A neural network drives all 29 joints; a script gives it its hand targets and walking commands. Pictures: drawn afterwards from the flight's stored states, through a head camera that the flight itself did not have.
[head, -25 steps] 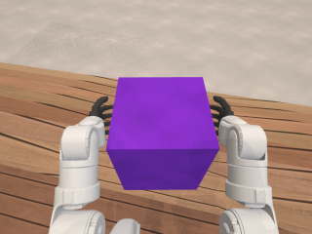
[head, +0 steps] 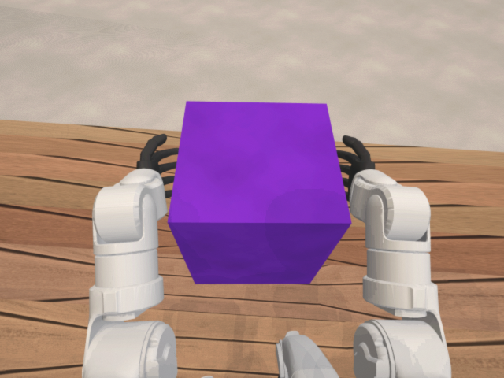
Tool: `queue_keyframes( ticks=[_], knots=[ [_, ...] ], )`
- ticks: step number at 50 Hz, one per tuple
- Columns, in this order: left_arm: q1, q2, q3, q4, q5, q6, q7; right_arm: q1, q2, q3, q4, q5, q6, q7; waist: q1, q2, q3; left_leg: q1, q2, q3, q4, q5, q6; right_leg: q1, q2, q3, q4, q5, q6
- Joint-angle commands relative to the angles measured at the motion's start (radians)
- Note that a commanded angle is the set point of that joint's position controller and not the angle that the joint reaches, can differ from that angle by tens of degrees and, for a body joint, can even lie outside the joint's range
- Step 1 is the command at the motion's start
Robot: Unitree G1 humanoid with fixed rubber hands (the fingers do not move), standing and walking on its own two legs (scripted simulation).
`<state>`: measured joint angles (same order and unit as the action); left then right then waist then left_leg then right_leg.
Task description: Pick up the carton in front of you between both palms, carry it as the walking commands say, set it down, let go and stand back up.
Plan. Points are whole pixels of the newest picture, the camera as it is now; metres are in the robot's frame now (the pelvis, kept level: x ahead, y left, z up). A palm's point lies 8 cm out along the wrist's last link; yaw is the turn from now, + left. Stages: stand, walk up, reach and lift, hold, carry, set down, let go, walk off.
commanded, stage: carry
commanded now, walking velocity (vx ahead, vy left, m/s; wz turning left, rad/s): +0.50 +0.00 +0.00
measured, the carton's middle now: (254, 202) +0.39 -0.03 +0.02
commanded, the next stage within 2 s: none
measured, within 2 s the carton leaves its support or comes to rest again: neither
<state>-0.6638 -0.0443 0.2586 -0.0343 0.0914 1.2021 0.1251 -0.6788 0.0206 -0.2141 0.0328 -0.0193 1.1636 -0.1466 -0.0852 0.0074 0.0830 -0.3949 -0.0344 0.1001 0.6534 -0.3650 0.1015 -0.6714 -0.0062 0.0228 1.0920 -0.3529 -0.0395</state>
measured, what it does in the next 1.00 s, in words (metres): goes down: right foot 0.13 m lower, then left foot 0.13 m lower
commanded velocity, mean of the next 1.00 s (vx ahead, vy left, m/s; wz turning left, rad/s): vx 0.50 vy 0.00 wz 0.00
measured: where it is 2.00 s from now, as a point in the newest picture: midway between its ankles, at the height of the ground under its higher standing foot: (233, 169)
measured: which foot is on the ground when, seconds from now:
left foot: down 0.00-0.22, up 0.24-0.60, down 0.62-1.00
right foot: up 0.00-0.20, down 0.22-0.62, up 0.64-0.96, down 0.98-1.00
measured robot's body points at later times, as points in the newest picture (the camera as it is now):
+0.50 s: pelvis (260, 265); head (284, 77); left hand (180, 117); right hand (296, 109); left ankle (216, 286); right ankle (261, 344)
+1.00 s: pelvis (248, 167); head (250, 40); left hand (203, 74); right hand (284, 70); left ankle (232, 269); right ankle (255, 229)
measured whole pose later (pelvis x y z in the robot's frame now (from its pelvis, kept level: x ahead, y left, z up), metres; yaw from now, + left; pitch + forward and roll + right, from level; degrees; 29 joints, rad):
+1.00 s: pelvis +0.75 -0.05 -0.38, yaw +1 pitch +2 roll +1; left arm -0.54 -0.06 0.20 0.04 0.09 1.08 0.12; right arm -0.59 -0.02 -0.16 0.14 0.03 1.05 -0.15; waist -0.03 -0.04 -0.01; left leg -0.36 -0.05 0.10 1.42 -0.63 0.10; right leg -0.47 0.03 -0.07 0.58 0.17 -0.07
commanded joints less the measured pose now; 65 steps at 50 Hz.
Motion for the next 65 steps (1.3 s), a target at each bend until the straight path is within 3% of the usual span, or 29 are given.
queue_keyframes(
  ticks=[1,6,8,10,11,12,13,15,16,17,21,22,28,30,31,32,35,40,45,46,48,49,50,51,54,56,59,62,65],
  knots=[
    [-0.628,-0.978,-0.702,-0.06,-0.362,-0.034,-0.175,-0.729,1.102,0.73,-0.164,0.484,-0.001,0.263,-0.035,0.07,-0.589,0.649,0.193,-0.27,0.055,0.627,0.116,-0.226,-0.012,-0.012,-0.108,0.288,-0.002],
    [-0.602,-0.918,-0.683,0.02,-0.345,-0.011,-0.197,-0.636,1.037,0.708,-0.028,0.441,0.008,0.28,-0.028,0.045,-0.446,0.186,0.062,-0.116,0.135,0.195,0.064,0.262,0.063,-0.133,-0.606,0.821,0.009],
    [-0.598,-0.894,-0.664,0.055,-0.335,0.0,-0.208,-0.654,1.032,0.684,0.033,0.434,0.008,0.287,0.099,0.152,-0.492,0.077,0.112,-0.069,0.296,0.266,0.032,0.511,0.039,-0.161,-0.423,0.889,-0.012],
    [-0.631,-0.877,-0.642,0.107,-0.353,0.005,-0.222,-0.664,1.03,0.654,0.088,0.412,0.017,0.289,0.283,0.004,-0.515,0.016,0.099,0.017,0.717,0.534,-0.024,0.731,0.031,-0.17,-0.557,0.709,-0.047],
    [-0.627,-0.879,-0.61,0.139,-0.358,0.012,-0.236,-0.71,1.017,0.613,0.098,0.395,0.022,0.281,0.323,-0.131,-0.405,-0.13,0.001,0.014,1.117,0.11,-0.044,0.73,-0.051,-0.06,-0.652,0.699,-0.097],
    [-0.669,-0.879,-0.602,0.2,-0.371,0.022,-0.244,-0.718,0.995,0.574,0.156,0.355,0.042,0.27,0.205,-0.257,-0.355,-0.438,-0.077,-0.048,1.218,-0.329,-0.043,0.863,-0.132,0.066,-0.416,1.101,-0.081],
    [-0.723,-0.878,-0.599,0.232,-0.41,0.023,-0.253,-0.7,0.948,0.526,0.176,0.326,0.058,0.252,0.135,-0.259,-0.409,-0.535,-0.019,-0.134,1.081,-0.214,-0.051,0.888,-0.256,0.316,-0.463,0.964,-0.14],
    [-0.819,-0.991,-0.61,0.22,-0.506,0.025,-0.269,-0.723,0.917,0.471,0.156,0.289,0.065,0.214,0.12,-0.046,-0.353,-0.546,0.055,-0.174,0.852,-0.098,-0.051,0.735,-0.229,0.32,-0.446,0.737,-0.14],
    [-0.847,-1.011,-0.629,0.184,-0.532,0.012,-0.268,-0.718,0.943,0.46,0.136,0.289,0.066,0.205,0.115,-0.137,-0.475,-0.545,0.071,-0.205,0.865,-0.102,-0.051,0.723,-0.325,0.532,-0.441,0.526,-0.232],
    [-0.891,-1.07,-0.628,0.157,-0.561,0.006,-0.27,-0.757,0.952,0.466,0.096,0.288,0.055,0.2,0.109,0.01,-0.439,-0.473,0.089,-0.212,0.683,0.023,-0.078,0.566,-0.308,0.486,-0.499,0.473,-0.243],
    [-0.905,-1.16,-0.668,0.1,-0.594,-0.027,-0.258,-0.756,1.054,0.524,0.049,0.321,0.022,0.206,0.127,-0.052,-0.462,-0.385,0.076,-0.107,0.596,0.224,-0.041,0.509,-0.225,0.326,-0.413,0.57,-0.192],
    [-0.874,-1.177,-0.674,0.09,-0.586,-0.037,-0.254,-0.75,1.069,0.536,0.036,0.325,0.012,0.21,0.166,0.023,-0.454,-0.474,0.081,-0.123,0.362,0.468,-0.035,0.598,-0.103,0.234,-0.299,0.411,-0.144],
    [-0.686,-1.142,-0.718,0.034,-0.531,-0.092,-0.234,-0.654,1.072,0.624,-0.03,0.327,-0.031,0.209,0.217,-0.117,-0.442,-0.034,-0.032,0.042,-0.181,0.754,-0.039,0.546,0.006,0.03,-0.123,0.393,-0.12],
    [-0.667,-1.121,-0.744,0.019,-0.525,-0.104,-0.234,-0.6,1.031,0.636,-0.059,0.32,-0.037,0.208,-0.026,-0.105,-0.589,0.379,-0.016,0.033,-0.104,0.779,0.024,0.386,-0.057,-0.051,0.275,0.751,-0.041],
    [-0.673,-1.096,-0.754,0.016,-0.517,-0.104,-0.236,-0.567,1.007,0.639,-0.049,0.316,-0.042,0.212,-0.127,0.115,-0.533,0.492,0.037,-0.03,-0.207,0.737,0.078,0.215,0.029,-0.111,0.626,0.395,0.007],
    [-0.658,-1.074,-0.749,0.033,-0.492,-0.095,-0.232,-0.547,0.984,0.639,-0.005,0.32,-0.044,0.217,-0.05,0.267,-0.569,0.795,0.239,-0.289,0.061,1.034,0.17,-0.167,0.113,-0.036,0.79,-0.359,0.038],
    [-0.543,-0.992,-0.664,0.067,-0.405,-0.086,-0.212,-0.591,1.065,0.72,-0.011,0.422,-0.054,0.248,0.002,0.019,-0.624,0.721,0.342,-0.635,0.035,0.369,0.262,-0.396,-0.004,0.145,0.504,-0.195,0.006],
    [-0.546,-1.008,-0.668,0.047,-0.349,-0.134,-0.21,-0.727,1.17,0.795,-0.077,0.518,-0.105,0.267,0.037,0.052,-0.549,0.29,0.275,-0.467,0.051,0.669,0.206,-0.051,0.003,-0.001,0.165,0.151,0.019],
    [-0.507,-0.98,-0.712,0.007,-0.345,-0.157,-0.194,-0.593,1.141,0.777,-0.048,0.499,-0.133,0.268,-0.043,0.058,-0.458,0.111,0.023,-0.19,0.241,0.278,0.085,0.255,0.089,-0.143,-0.525,0.714,0.02],
    [-0.511,-0.962,-0.718,-0.004,-0.346,-0.155,-0.189,-0.571,1.121,0.771,-0.04,0.493,-0.134,0.268,-0.022,0.106,-0.449,0.083,0.038,-0.18,0.272,0.25,0.069,0.329,0.085,-0.144,-0.55,0.74,0.016],
    [-0.48,-0.923,-0.721,0.001,-0.342,-0.143,-0.186,-0.521,1.087,0.756,-0.005,0.476,-0.13,0.268,0.155,0.146,-0.563,0.056,0.082,-0.068,0.585,0.52,0.006,0.608,0.062,-0.158,-0.499,0.781,-0.033],
    [-0.463,-0.9,-0.719,0.008,-0.348,-0.138,-0.191,-0.523,1.067,0.738,0.008,0.457,-0.126,0.266,0.267,0.047,-0.534,-0.034,0.068,-0.041,0.874,0.589,-0.022,0.728,0.036,-0.139,-0.583,0.71,-0.078],
    [-0.443,-0.878,-0.705,0.036,-0.349,-0.127,-0.199,-0.515,1.043,0.705,0.029,0.425,-0.116,0.262,0.273,-0.172,-0.449,-0.235,-0.047,-0.015,1.141,-0.141,-0.044,0.783,-0.067,-0.021,-0.578,0.84,-0.086],
    [-0.455,-0.857,-0.71,0.088,-0.356,-0.12,-0.203,-0.488,1.01,0.677,0.065,0.395,-0.089,0.253,0.149,-0.292,-0.535,-0.513,-0.054,-0.128,1.179,-0.31,-0.065,1.063,-0.235,0.303,-0.385,1.163,-0.178],
    [-0.566,-0.974,-0.765,0.076,-0.493,-0.114,-0.229,-0.466,0.951,0.583,0.076,0.315,-0.07,0.227,0.182,-0.008,-0.545,-0.697,0.047,-0.245,0.916,-0.169,-0.065,0.969,-0.291,0.533,-0.381,0.58,-0.282],
    [-0.697,-1.067,-0.795,0.031,-0.557,-0.128,-0.242,-0.503,0.958,0.566,0.056,0.281,-0.084,0.224,0.157,0.061,-0.494,-0.584,0.067,-0.21,0.687,-0.059,-0.078,0.741,-0.277,0.519,-0.402,0.635,-0.281],
    [-0.752,-1.129,-0.819,0.027,-0.598,-0.153,-0.251,-0.533,0.991,0.575,0.027,0.282,-0.106,0.219,0.161,-0.089,-0.489,-0.374,0.064,-0.116,0.578,0.162,-0.066,0.561,-0.221,0.4,-0.409,0.617,-0.23],
    [-0.693,-1.143,-0.81,0.032,-0.603,-0.168,-0.255,-0.523,0.999,0.604,-0.007,0.268,-0.122,0.209,0.213,-0.018,-0.49,-0.406,0.026,-0.076,0.169,0.62,-0.048,0.652,-0.028,0.204,-0.205,0.42,-0.144],
    [-0.611,-1.11,-0.79,0.04,-0.582,-0.174,-0.249,-0.534,0.966,0.637,-0.064,0.274,-0.123,0.197,0.22,-0.108,-0.427,0.019,-0.043,0.024,-0.111,0.76,-0.058,0.387,0.012,0.071,-0.198,0.273,-0.15]
  ],
)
